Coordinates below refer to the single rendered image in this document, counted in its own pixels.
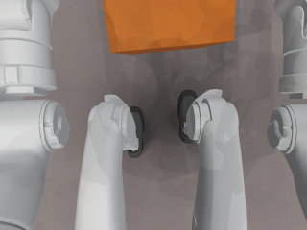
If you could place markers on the left robot upper arm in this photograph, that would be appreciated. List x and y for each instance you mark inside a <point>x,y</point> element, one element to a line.
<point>30,132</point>

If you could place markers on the robot right foot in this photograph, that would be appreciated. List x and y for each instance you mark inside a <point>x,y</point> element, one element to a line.
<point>185,99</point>

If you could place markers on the carton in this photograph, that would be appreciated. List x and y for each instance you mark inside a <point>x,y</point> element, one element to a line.
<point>149,26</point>

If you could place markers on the left robot shin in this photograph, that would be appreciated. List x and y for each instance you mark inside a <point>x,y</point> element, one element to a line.
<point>131,144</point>

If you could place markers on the right robot forearm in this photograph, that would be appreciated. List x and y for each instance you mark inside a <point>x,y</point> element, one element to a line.
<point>293,14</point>

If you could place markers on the right robot upper arm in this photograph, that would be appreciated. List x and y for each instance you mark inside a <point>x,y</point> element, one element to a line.
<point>287,132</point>

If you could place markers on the left robot forearm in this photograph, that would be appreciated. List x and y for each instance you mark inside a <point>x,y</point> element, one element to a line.
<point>26,44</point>

